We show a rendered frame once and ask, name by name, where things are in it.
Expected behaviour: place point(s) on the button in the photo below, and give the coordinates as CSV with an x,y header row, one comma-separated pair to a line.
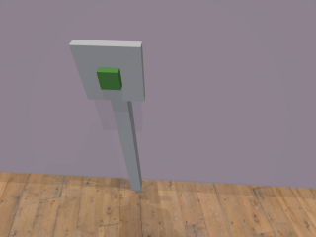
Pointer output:
x,y
109,78

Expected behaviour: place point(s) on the panel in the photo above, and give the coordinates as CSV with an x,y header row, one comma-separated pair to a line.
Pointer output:
x,y
88,56

